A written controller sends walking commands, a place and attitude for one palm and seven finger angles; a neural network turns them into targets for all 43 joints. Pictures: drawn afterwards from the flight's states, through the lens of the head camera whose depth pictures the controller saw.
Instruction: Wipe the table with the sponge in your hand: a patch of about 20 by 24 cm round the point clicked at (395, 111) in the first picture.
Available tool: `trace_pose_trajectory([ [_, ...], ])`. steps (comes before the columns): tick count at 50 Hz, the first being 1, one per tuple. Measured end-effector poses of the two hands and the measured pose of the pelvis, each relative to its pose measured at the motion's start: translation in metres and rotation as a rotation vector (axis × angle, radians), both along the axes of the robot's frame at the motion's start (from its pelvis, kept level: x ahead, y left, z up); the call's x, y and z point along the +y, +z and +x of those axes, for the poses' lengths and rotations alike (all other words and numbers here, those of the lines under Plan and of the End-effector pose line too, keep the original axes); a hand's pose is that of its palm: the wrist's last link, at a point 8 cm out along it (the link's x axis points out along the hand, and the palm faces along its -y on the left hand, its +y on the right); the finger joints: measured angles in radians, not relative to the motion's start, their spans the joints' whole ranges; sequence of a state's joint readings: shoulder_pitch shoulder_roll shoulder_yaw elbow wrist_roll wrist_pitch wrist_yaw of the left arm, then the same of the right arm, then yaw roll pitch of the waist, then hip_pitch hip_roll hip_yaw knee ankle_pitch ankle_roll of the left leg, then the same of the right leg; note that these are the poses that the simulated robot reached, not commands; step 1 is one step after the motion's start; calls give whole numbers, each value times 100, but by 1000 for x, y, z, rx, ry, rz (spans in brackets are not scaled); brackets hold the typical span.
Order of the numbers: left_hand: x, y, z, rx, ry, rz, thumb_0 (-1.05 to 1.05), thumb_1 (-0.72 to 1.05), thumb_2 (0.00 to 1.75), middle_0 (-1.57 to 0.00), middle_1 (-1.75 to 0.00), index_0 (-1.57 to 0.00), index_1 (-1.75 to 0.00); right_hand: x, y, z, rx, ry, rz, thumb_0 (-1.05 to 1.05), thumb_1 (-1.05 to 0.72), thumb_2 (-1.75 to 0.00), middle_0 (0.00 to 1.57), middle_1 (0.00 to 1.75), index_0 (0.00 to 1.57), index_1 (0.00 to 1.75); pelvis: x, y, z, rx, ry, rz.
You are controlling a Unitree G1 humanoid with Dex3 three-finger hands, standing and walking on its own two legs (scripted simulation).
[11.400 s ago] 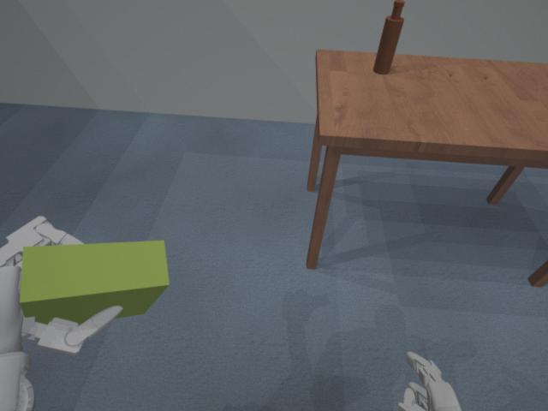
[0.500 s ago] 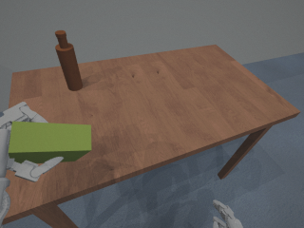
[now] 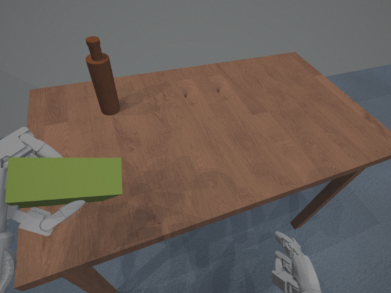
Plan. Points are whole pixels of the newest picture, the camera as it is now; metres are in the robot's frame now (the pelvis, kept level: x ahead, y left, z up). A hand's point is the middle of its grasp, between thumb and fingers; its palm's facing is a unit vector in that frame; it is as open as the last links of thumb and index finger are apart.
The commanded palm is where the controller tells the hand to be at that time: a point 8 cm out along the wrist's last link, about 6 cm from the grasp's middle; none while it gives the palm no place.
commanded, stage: look again from close up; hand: left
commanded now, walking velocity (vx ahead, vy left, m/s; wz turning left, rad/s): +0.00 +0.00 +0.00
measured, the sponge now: (82, 183) +0.23 +0.21 +0.15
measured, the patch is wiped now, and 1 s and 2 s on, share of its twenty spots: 0.00 0.00 0.00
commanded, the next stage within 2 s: come to a stop and stand still in 0.38 s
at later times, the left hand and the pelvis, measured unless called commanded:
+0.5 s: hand (76, 189) +0.22 +0.20 +0.17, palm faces +0.36 -0.85 -0.38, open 9.3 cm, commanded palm +0.16 +0.24 +0.18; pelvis +0.00 -0.04 +0.00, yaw +0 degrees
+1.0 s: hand (69, 180) +0.23 +0.22 +0.16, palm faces +0.29 -0.87 -0.40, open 9.3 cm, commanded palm +0.17 +0.28 +0.18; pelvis +0.01 +0.00 +0.00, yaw -1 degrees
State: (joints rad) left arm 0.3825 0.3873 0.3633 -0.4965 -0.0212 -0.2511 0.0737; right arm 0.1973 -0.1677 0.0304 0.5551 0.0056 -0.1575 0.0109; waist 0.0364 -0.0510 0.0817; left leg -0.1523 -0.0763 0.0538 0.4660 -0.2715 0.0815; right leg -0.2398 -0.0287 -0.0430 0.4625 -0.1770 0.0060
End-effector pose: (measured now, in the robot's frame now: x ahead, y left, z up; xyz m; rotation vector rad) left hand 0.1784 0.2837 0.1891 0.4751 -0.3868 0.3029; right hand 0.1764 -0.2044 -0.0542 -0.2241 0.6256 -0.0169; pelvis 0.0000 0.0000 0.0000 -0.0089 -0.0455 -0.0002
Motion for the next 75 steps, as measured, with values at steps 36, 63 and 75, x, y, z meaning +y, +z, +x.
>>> trace_pose_trajectory([
  [36, -36, -23, 2, 149, 44, -84, 0, -42, 102, -82, -136, -81, -137, -64, -4, -13, 45, -87, -50, 1, -91, -90, 20, 30, 20, 30, -35, 5, 2, 45, 6, -11],
  [63, 16, -5, 18, -11, 52, -35, 0, -42, 103, -82, -137, -80, -138, 1, -6, 13, 33, 6, -18, 1, -91, -90, 20, 30, 20, 30, 4, -1, 15, 21, 6, -2],
  [75, 3, -22, 15, 97, 39, -60, 0, -42, 103, -81, -138, -80, -138, -13, 4, 15, 3, -37, -16, 1, -91, -90, 20, 30, 20, 30, -6, 2, 11, 27, 3, -12],
])
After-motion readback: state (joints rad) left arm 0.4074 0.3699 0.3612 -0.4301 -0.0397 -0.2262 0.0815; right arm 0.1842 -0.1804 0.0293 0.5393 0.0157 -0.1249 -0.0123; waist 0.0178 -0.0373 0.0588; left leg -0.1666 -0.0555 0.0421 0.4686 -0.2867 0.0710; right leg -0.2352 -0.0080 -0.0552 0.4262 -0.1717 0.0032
